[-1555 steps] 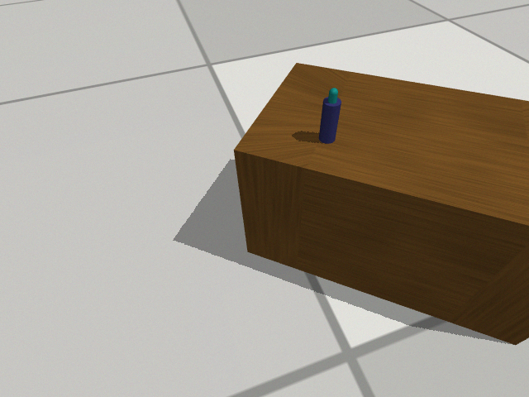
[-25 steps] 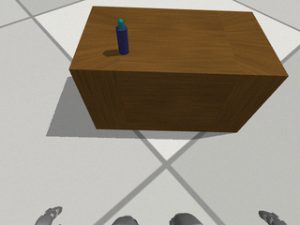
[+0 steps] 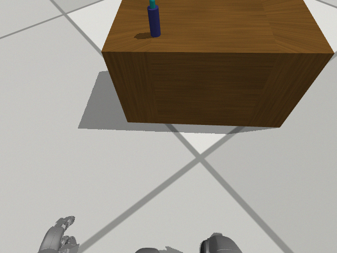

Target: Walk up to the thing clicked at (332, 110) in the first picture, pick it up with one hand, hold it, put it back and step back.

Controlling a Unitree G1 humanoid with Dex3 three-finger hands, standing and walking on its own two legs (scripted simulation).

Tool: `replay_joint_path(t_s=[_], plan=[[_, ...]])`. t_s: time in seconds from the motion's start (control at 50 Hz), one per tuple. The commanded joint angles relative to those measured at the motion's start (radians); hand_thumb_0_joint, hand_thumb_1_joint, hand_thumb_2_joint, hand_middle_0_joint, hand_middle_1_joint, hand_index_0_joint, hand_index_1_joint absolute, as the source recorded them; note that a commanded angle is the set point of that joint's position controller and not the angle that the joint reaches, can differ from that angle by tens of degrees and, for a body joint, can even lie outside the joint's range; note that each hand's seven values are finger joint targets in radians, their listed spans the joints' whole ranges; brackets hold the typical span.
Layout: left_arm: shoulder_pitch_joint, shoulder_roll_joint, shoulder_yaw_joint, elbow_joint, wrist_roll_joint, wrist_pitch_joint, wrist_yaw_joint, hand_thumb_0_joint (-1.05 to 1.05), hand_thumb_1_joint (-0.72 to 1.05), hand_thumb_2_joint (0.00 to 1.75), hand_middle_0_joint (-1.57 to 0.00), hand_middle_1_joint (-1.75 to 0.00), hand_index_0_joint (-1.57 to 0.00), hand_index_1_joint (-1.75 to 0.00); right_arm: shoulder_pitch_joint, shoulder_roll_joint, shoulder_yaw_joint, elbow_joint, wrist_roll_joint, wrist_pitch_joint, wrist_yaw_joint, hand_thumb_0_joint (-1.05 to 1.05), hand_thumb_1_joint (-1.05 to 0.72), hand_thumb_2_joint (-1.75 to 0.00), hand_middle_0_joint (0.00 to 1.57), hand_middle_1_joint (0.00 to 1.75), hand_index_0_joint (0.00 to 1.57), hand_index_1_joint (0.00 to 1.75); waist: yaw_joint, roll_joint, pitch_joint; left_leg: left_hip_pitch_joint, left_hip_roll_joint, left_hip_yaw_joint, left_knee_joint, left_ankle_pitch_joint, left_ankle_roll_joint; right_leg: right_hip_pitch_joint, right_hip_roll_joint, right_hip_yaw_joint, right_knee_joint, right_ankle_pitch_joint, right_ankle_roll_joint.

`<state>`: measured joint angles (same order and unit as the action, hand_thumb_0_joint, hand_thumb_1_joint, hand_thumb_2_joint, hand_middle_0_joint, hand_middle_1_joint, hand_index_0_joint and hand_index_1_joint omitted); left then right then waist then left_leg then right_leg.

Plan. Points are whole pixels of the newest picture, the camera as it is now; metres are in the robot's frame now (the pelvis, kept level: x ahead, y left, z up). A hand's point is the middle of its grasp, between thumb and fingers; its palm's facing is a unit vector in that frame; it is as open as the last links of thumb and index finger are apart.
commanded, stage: step back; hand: left
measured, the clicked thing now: (153, 17) +1.09 +0.14 -0.06
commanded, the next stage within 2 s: stand in 1.18 s
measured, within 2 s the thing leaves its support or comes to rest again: neither
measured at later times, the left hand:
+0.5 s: hand out of the picture -0.06 +0.26 -0.12, palm faces -0.04 -0.92 -0.39, open 7.4 cm
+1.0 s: hand out of the picture +0.07 +0.28 -0.14, palm faces -0.10 -0.92 -0.38, open 7.4 cm
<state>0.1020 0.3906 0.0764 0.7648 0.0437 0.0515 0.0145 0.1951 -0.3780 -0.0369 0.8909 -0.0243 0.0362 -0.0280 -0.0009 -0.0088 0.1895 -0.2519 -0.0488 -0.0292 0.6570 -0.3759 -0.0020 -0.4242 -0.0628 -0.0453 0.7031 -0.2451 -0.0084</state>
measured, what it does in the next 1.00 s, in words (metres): steps on the spot: right foot, then left foot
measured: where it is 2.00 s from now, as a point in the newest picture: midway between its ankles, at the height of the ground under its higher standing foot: outside the picture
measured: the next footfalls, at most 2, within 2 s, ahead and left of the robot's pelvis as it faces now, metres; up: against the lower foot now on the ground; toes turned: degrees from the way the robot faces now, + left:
right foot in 0.30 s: -0.08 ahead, -0.13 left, +0.00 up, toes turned -2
left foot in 0.64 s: +0.02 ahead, +0.14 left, +0.00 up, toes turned -4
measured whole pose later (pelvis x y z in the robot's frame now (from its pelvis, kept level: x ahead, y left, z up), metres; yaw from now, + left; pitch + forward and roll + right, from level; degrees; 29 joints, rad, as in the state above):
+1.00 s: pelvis -0.02 +0.02 +0.01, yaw -5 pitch -2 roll +1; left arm 0.19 0.39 0.06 0.98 0.02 -0.01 -0.01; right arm 0.19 -0.36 -0.04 0.95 -0.02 -0.01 0.00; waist -0.01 -0.02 0.11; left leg -0.25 0.01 0.05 0.62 -0.33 0.01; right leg -0.32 -0.04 0.00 0.62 -0.26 0.00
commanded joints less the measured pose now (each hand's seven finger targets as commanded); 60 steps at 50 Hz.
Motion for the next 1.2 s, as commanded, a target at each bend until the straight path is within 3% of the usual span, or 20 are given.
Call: replay_joint_path(t_s=[0.0,0.02,0.04,0.1,0.16,0.22,0.28,0.32,0.34,0.42,0.5,0.6,0.62,0.66,0.68,0.76,0.9,0.96,1.04,1.18], plan=[[0.069,0.142,0.028,-0.051,-0.021,-0.001,0.004,0.00,0.90,0.90,-0.20,-0.30,-0.20,-0.30,0.052,-0.308,-0.096,-0.055,-0.028,-0.029,-0.004,0.00,-0.90,-0.90,0.20,0.30,0.20,0.30,0.026,0.171,-0.268,0.156,0.323,-0.423,-0.331,0.168,0.155,-0.104,0.048,0.097,0.156,-0.245,-0.027],[-0.009,0.196,0.051,-0.053,-0.024,-0.001,0.015,0.00,0.90,0.90,-0.20,-0.30,-0.20,-0.30,0.000,-0.390,-0.102,-0.082,-0.018,-0.027,0.006,0.00,-0.90,-0.90,0.20,0.30,0.20,0.30,-0.030,0.232,-0.234,-0.078,0.461,-0.537,-0.380,0.110,0.300,-0.012,0.092,0.125,0.350,-0.402,-0.002],[-0.025,0.227,0.058,-0.038,-0.015,0.000,0.014,0.00,0.90,0.90,-0.20,-0.30,-0.20,-0.30,-0.069,-0.368,-0.102,-0.092,-0.024,-0.035,0.000,0.00,-0.90,-0.90,0.20,0.30,0.20,0.30,-0.013,0.184,-0.168,-0.208,0.469,-0.536,-0.395,0.078,0.307,0.042,0.075,0.202,0.453,-0.372,-0.008],[0.089,0.195,0.056,0.031,-0.033,-0.002,-0.005,0.00,0.90,0.90,-0.20,-0.30,-0.20,-0.30,-0.143,-0.233,-0.059,-0.102,-0.030,-0.045,-0.003,0.00,-0.90,-0.90,0.20,0.30,0.20,0.30,0.064,0.105,-0.139,-0.138,0.266,-0.196,-0.329,0.161,0.189,0.017,0.139,0.222,0.477,-0.210,-0.016],[0.099,0.183,0.050,0.060,-0.023,-0.020,-0.025,0.00,0.90,0.90,-0.20,-0.30,-0.20,-0.30,-0.109,-0.221,-0.066,-0.079,-0.029,-0.052,0.012,0.00,-0.90,-0.90,0.20,0.30,0.20,0.30,0.020,0.171,-0.133,-0.048,0.207,-0.191,-0.371,-0.195,0.146,0.020,0.112,0.149,0.223,-0.201,0.008],[0.100,0.167,0.031,0.073,-0.018,-0.052,-0.027,0.00,0.90,0.90,-0.20,-0.30,-0.20,-0.30,-0.055,-0.246,-0.084,-0.072,-0.031,-0.044,0.025,0.00,-0.90,-0.90,0.20,0.30,0.20,0.30,-0.019,0.236,-0.197,0.088,0.270,-0.207,-0.338,-0.222,0.201,0.068,0.071,0.071,-0.059,-0.329,0.017],[0.228,0.162,0.042,0.162,-0.002,-0.087,-0.009,0.00,0.90,0.90,-0.20,-0.30,-0.20,-0.30,-0.055,-0.232,-0.085,-0.067,-0.028,-0.018,0.032,0.00,-0.90,-0.90,0.20,0.30,0.20,0.30,0.035,0.138,-0.212,-0.038,0.197,-0.085,-0.141,-0.149,0.140,0.348,0.103,0.056,-0.450,-0.104,-0.028],[0.217,0.264,0.071,0.147,0.023,-0.101,-0.001,0.00,0.90,0.90,-0.20,-0.30,-0.20,-0.30,-0.077,-0.114,-0.050,-0.106,-0.010,-0.026,0.037,0.00,-0.90,-0.90,0.20,0.30,0.20,0.30,0.044,-0.148,-0.152,-0.426,0.019,0.037,0.152,-0.187,0.006,0.471,-0.169,0.554,-0.493,-0.330,-0.130],[0.155,0.348,0.086,0.123,0.023,-0.098,0.002,0.00,0.90,0.90,-0.20,-0.30,-0.20,-0.30,-0.144,-0.186,-0.068,-0.102,-0.019,-0.031,0.026,0.00,-0.90,-0.90,0.20,0.30,0.20,0.30,0.083,-0.112,-0.062,-0.363,0.066,-0.094,0.200,-0.180,0.000,0.178,-0.322,0.689,-0.529,-0.562,-0.236],[0.089,0.227,0.057,0.116,-0.001,-0.119,0.003,0.00,0.90,0.90,-0.20,-0.30,-0.20,-0.30,-0.082,-0.192,-0.076,-0.051,-0.001,-0.052,0.047,0.00,-0.90,-0.90,0.20,0.30,0.20,0.30,0.017,-0.060,-0.036,-0.327,0.059,-0.079,0.214,-0.002,-0.002,0.263,-0.164,0.363,-0.458,-0.200,-0.168],[0.153,0.271,0.065,0.125,0.002,-0.116,-0.011,0.00,0.90,0.90,-0.20,-0.30,-0.20,-0.30,-0.100,-0.187,-0.072,-0.066,-0.006,-0.061,0.057,0.00,-0.90,-0.90,0.20,0.30,0.20,0.30,0.059,-0.167,-0.070,-0.222,0.068,-0.013,0.092,-0.038,-0.010,0.240,-0.173,0.295,-0.424,-0.136,-0.165],[0.119,0.228,0.028,0.104,-0.018,-0.093,-0.013,0.00,0.90,0.90,-0.20,-0.30,-0.20,-0.30,0.003,-0.178,-0.091,-0.004,-0.005,-0.083,0.047,0.00,-0.90,-0.90,0.20,0.30,0.20,0.30,-0.009,-0.108,-0.173,0.133,0.019,0.071,-0.203,0.161,0.017,0.149,-0.112,0.143,-0.157,0.215,-0.112],[0.151,0.182,0.013,0.100,-0.020,-0.093,-0.015,0.00,0.90,0.90,-0.20,-0.30,-0.20,-0.30,0.080,-0.209,-0.105,0.013,-0.011,-0.089,0.040,0.00,-0.90,-0.90,0.20,0.30,0.20,0.30,-0.035,0.008,-0.245,0.257,0.067,-0.006,-0.245,0.157,0.041,0.112,-0.053,0.087,0.040,0.225,-0.083],[0.163,0.154,0.011,0.089,-0.028,-0.086,-0.007,0.00,0.90,0.90,-0.20,-0.30,-0.20,-0.30,0.144,-0.346,-0.134,0.004,-0.016,-0.095,0.029,0.00,-0.90,-0.90,0.20,0.30,0.20,0.30,-0.051,0.182,-0.280,0.321,0.424,-0.556,-0.385,-0.049,0.219,-0.152,0.095,0.079,0.330,-0.298,-0.035],[0.142,0.221,0.023,0.104,-0.020,-0.079,0.001,0.00,0.90,0.90,-0.20,-0.30,-0.20,-0.30,0.115,-0.355,-0.137,0.005,-0.001,-0.091,0.033,0.00,-0.90,-0.90,0.20,0.30,0.20,0.30,-0.047,0.116,-0.225,0.182,0.449,-0.569,-0.399,-0.133,0.265,-0.108,0.045,0.163,0.376,-0.343,-0.044],[0.192,0.210,0.025,0.140,-0.031,-0.075,-0.018,0.00,0.90,0.90,-0.20,-0.30,-0.20,-0.30,-0.011,-0.247,-0.096,-0.028,0.001,-0.101,0.025,0.00,-0.90,-0.90,0.20,0.30,0.20,0.30,0.022,0.090,-0.096,0.029,0.286,-0.234,-0.406,-0.017,0.152,-0.084,0.010,0.156,0.316,-0.143,-0.036],[0.124,0.167,0.022,0.149,-0.029,-0.074,-0.013,0.00,0.90,0.90,-0.20,-0.30,-0.20,-0.30,-0.035,-0.220,-0.072,-0.022,-0.003,-0.080,0.018,0.00,-0.90,-0.90,0.20,0.30,0.20,0.30,0.002,0.200,-0.170,-0.013,0.266,-0.093,-0.261,0.376,0.172,0.136,0.026,0.029,-0.026,-0.082,0.006],[0.147,0.174,0.033,0.180,-0.018,-0.077,-0.002,0.00,0.90,0.90,-0.20,-0.30,-0.20,-0.30,-0.082,-0.199,-0.054,-0.022,0.017,-0.058,0.013,0.00,-0.90,-0.90,0.20,0.30,0.20,0.30,0.047,0.119,-0.220,-0.087,0.225,-0.058,-0.111,0.377,0.110,0.315,0.050,0.015,-0.227,0.084,-0.010],[-0.036,0.282,0.040,0.130,-0.016,-0.083,-0.001,0.00,0.90,0.90,-0.20,-0.30,-0.20,-0.30,0.001,-0.162,-0.042,0.033,0.027,-0.043,-0.002,0.00,-0.90,-0.90,0.20,0.30,0.20,0.30,-0.007,-0.180,-0.224,0.011,0.058,0.003,0.134,-0.138,0.000,0.087,-0.289,0.432,-0.333,0.149,-0.240],[0.024,0.150,-0.006,0.189,-0.051,-0.081,-0.005,0.00,0.90,0.90,-0.20,-0.30,-0.20,-0.30,-0.023,-0.192,-0.031,0.067,-0.008,-0.084,0.011,0.00,-0.90,-0.90,0.20,0.30,0.20,0.30,0.008,-0.034,-0.310,0.151,0.211,-0.138,-0.219,0.478,0.064,0.206,-0.041,0.128,-0.161,0.273,-0.029]])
